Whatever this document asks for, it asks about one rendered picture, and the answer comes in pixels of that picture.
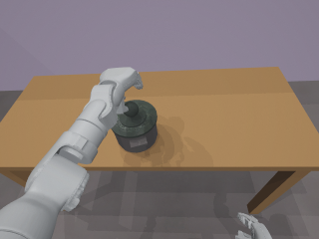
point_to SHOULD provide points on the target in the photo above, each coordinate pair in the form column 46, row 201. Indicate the robot right hand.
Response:
column 258, row 230

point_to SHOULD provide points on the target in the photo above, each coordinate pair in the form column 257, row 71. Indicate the table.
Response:
column 237, row 119

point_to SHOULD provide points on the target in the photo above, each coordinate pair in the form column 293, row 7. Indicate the left robot forearm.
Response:
column 80, row 143

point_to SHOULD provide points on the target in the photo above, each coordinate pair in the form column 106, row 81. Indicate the lid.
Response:
column 139, row 125

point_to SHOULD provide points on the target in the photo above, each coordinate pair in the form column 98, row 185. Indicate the knob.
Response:
column 133, row 109

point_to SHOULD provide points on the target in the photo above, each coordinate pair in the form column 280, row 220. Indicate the pot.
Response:
column 138, row 144

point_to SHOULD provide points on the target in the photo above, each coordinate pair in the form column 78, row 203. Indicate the robot left upper arm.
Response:
column 58, row 187

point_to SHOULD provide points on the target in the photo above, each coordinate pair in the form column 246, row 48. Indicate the robot left hand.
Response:
column 128, row 77

